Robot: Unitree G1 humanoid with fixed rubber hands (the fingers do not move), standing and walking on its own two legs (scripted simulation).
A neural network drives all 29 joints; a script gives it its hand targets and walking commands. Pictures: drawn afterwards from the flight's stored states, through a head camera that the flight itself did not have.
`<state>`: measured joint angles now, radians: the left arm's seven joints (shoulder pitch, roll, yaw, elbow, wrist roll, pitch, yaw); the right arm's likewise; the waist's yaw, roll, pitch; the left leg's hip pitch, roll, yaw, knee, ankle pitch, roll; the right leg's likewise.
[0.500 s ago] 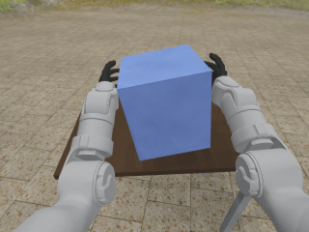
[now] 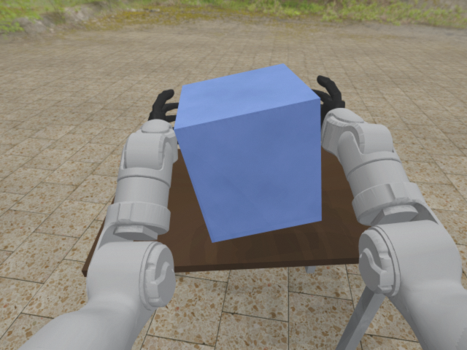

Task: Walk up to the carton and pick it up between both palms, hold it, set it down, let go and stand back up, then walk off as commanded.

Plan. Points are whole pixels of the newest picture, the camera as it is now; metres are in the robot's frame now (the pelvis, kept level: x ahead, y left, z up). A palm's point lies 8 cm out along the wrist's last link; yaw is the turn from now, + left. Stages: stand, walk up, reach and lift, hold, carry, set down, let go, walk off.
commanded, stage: hold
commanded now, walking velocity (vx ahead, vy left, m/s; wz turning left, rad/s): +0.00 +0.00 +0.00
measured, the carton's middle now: (249, 150) +0.40 -0.01 +0.22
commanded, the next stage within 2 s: none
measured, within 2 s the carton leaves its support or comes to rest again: neither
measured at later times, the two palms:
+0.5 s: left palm (157, 127) +0.39 +0.14 +0.27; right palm (331, 115) +0.39 -0.14 +0.29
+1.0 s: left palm (157, 127) +0.39 +0.14 +0.28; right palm (332, 114) +0.39 -0.14 +0.29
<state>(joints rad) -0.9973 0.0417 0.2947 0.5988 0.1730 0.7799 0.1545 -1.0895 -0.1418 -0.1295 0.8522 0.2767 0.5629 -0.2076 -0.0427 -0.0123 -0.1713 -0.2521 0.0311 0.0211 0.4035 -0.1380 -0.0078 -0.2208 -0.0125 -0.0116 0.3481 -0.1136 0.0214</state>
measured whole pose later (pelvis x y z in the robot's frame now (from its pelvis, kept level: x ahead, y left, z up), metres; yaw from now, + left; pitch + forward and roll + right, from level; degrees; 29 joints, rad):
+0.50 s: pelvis +0.00 +0.00 +0.00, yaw +0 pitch -1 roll -1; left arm -1.01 0.05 0.29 0.59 0.17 0.82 0.14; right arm -1.11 -0.15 -0.12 0.84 0.29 0.61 -0.23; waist -0.04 -0.01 -0.18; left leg -0.25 0.03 0.02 0.40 -0.14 -0.01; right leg -0.22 -0.01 -0.01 0.35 -0.11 0.02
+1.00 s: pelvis +0.00 +0.00 +0.00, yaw +0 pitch -1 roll -1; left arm -1.01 0.05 0.29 0.59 0.17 0.82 0.13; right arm -1.11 -0.15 -0.12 0.83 0.30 0.62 -0.24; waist -0.04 -0.01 -0.18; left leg -0.25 0.03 0.02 0.40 -0.14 -0.01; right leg -0.22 -0.01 -0.01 0.35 -0.11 0.02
